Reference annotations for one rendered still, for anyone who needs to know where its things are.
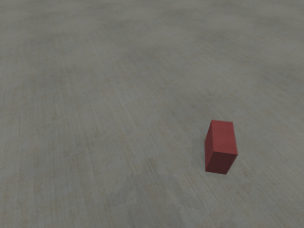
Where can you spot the carton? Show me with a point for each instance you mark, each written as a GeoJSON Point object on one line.
{"type": "Point", "coordinates": [220, 147]}

